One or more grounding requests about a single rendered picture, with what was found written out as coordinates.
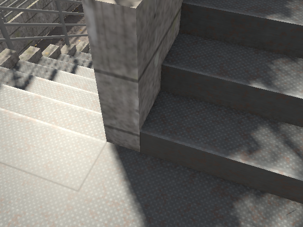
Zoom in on stairs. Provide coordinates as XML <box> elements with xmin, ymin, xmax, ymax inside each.
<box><xmin>0</xmin><ymin>49</ymin><xmax>107</xmax><ymax>141</ymax></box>
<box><xmin>140</xmin><ymin>0</ymin><xmax>303</xmax><ymax>204</ymax></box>

